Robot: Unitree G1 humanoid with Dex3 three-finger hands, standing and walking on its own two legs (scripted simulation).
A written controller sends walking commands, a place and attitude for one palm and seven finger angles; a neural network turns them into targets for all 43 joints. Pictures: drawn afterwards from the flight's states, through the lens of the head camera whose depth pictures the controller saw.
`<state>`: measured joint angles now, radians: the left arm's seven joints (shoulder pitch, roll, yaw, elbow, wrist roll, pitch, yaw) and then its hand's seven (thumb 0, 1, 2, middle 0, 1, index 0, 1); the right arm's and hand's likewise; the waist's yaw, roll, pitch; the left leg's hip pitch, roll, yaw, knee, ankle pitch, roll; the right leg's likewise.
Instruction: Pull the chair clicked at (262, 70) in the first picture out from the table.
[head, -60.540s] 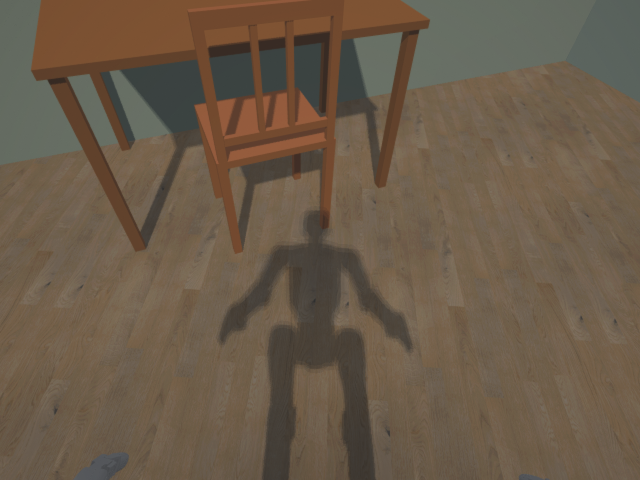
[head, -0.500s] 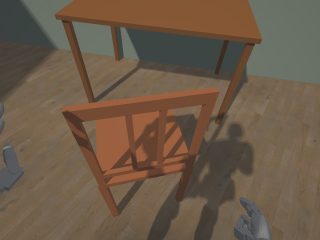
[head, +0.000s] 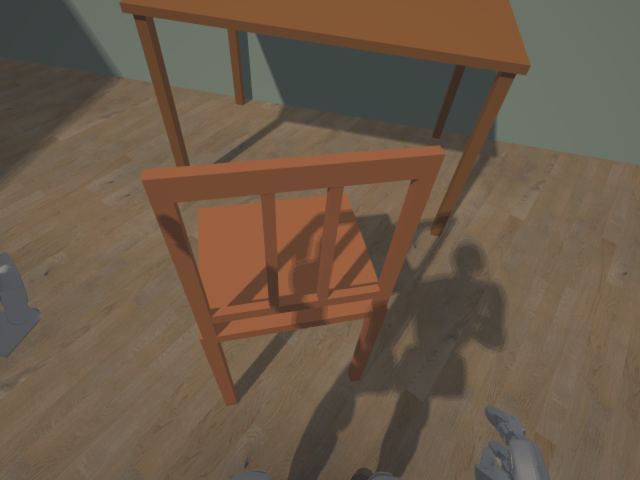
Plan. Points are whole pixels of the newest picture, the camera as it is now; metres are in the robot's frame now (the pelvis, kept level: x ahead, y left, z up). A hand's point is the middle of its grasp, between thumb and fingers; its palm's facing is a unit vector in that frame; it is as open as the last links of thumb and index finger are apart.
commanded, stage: step back with the hand held close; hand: left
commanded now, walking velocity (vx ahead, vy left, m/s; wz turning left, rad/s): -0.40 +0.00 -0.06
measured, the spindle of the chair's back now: (271, 256) +0.46 +0.11 -0.06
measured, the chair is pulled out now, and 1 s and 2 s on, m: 0.63 0.63 0.63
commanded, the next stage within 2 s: stop stepping back and stand still in 0.24 s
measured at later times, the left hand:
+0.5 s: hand (37, 440) +0.12 +0.21 +0.18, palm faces +0.29 -0.76 -0.58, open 7.4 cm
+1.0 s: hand out of the picture +0.05 +0.24 +0.16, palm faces +0.45 -0.79 -0.42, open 7.4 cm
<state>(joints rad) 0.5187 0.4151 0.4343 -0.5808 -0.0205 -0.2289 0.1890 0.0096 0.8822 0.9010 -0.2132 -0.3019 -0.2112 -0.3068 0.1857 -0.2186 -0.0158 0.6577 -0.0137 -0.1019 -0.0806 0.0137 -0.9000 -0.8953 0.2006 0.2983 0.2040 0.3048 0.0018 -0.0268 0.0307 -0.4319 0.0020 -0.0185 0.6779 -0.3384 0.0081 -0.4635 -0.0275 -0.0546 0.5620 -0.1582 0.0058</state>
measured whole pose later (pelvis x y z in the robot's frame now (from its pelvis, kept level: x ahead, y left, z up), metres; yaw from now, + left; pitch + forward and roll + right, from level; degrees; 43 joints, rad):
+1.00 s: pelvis -0.16 -0.03 +0.01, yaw -2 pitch -2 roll -2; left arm 0.54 0.37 0.41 -0.40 -0.03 -0.20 0.18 0.01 0.89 0.90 -0.21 -0.30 -0.21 -0.31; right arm 0.24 -0.21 0.00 0.66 0.01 -0.11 -0.08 0.01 -0.90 -0.90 0.20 0.30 0.20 0.30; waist 0.00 0.02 0.01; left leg -0.30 0.00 -0.02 0.56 -0.24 0.03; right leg -0.24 0.01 -0.06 0.46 -0.21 0.01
